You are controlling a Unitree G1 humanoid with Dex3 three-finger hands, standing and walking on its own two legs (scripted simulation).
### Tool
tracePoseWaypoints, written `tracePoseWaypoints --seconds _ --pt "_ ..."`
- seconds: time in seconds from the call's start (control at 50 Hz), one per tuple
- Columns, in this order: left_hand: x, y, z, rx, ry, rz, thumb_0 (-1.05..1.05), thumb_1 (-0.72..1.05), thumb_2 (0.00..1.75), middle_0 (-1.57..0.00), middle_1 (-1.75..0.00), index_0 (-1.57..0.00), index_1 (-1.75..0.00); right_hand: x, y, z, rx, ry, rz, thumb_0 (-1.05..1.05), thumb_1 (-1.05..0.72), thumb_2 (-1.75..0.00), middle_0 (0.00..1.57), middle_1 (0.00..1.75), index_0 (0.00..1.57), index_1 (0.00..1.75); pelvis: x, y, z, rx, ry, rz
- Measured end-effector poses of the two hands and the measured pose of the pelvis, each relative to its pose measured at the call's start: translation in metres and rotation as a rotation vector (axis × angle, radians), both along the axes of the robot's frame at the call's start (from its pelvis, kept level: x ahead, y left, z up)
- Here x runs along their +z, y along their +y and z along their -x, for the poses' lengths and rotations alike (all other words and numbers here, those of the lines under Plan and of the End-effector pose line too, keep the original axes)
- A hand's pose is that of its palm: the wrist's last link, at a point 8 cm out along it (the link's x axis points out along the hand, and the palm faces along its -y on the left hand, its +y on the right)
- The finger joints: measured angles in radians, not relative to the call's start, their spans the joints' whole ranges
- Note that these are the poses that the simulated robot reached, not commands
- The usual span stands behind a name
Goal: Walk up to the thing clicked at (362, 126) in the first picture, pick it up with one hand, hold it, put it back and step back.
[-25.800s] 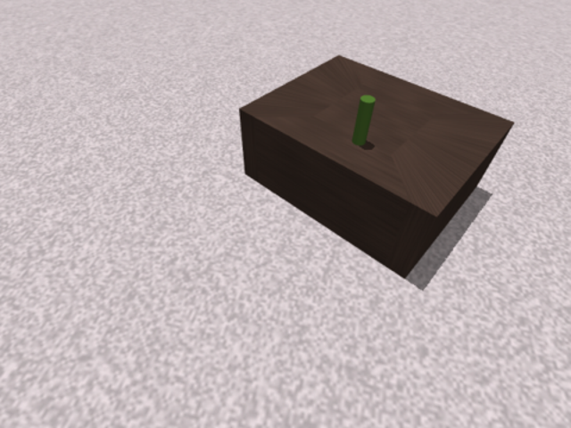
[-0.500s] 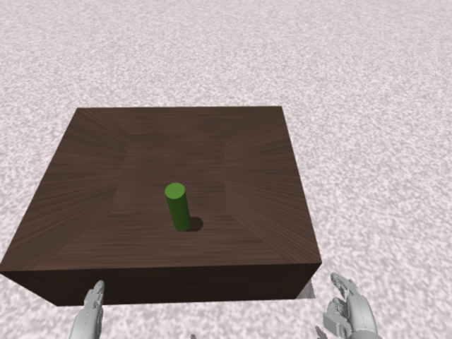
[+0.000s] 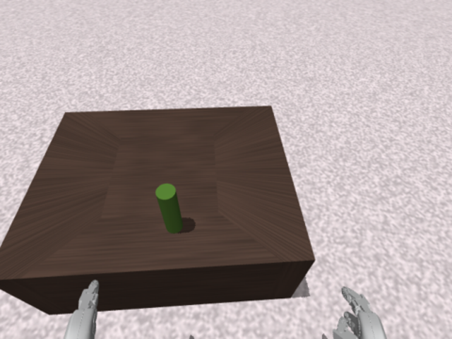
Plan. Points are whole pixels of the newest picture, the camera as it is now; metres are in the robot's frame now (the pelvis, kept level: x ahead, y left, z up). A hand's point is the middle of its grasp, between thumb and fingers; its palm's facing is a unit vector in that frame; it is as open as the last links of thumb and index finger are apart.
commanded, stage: home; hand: left
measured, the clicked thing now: (170, 210) +0.53 +0.15 -0.24
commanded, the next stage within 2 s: stand in 1.38 s
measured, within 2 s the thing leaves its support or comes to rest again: neither
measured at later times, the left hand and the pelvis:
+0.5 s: hand (115, 334) +0.17 +0.19 -0.06, palm faces +0.11 -0.95 -0.28, open 17.5 cm; pelvis +0.00 +0.00 +0.00, yaw +0 degrees
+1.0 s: hand (117, 334) +0.17 +0.18 -0.06, palm faces +0.11 -0.95 -0.29, open 17.4 cm; pelvis +0.00 +0.00 -0.01, yaw +0 degrees
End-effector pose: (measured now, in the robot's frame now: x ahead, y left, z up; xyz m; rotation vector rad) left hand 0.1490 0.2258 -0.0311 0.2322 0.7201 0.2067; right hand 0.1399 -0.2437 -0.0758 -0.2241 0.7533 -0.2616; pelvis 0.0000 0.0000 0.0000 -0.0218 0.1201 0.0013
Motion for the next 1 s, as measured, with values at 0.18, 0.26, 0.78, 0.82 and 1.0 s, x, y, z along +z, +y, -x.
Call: tracePoseWaypoints --seconds 0.18,0.26,0.78,0.82,1.0 --pt "0.001 0.003 -0.001 -0.001 0.0 -0.006 -0.01 -0.55 0.05 -0.06 -0.05 -0.06 -0.05 0.001 0.006 -0.006 0.009 -0.035 -0.003 0.01 -0.9 -0.9 0.2 0.3 0.21 0.3 -0.002 0.003 0.0 -0.002 0.004 0.003" --pt "0.001 0.003 0.0 0.004 0.001 -0.002 -0.01 -0.55 0.05 -0.06 -0.05 -0.06 -0.05 0.002 0.008 -0.01 0.015 -0.047 -0.002 0.01 -0.9 -0.9 0.2 0.3 0.21 0.3 -0.003 0.003 0.0 -0.002 0.006 0.004" --pt "0.001 0.003 -0.003 0.013 0.01 -0.006 -0.01 -0.54 0.06 -0.06 -0.05 -0.06 -0.05 0.0 0.008 -0.014 0.016 -0.056 0.015 0.01 -0.9 -0.9 0.2 0.3 0.21 0.3 -0.007 0.002 -0.004 0.002 0.019 0.006" --pt "0.001 0.003 -0.003 0.013 0.011 -0.005 -0.01 -0.54 0.06 -0.06 -0.05 -0.06 -0.05 0.0 0.007 -0.014 0.014 -0.058 0.017 0.01 -0.9 -0.9 0.2 0.3 0.21 0.3 -0.007 0.002 -0.004 0.002 0.019 0.006" --pt "0.001 0.003 0.0 0.011 0.017 -0.006 -0.01 -0.54 0.06 -0.06 -0.05 -0.06 -0.05 0.001 0.006 -0.012 0.012 -0.066 0.023 0.01 -0.9 -0.9 0.2 0.3 0.21 0.3 -0.007 0.002 -0.002 0.003 0.018 0.006"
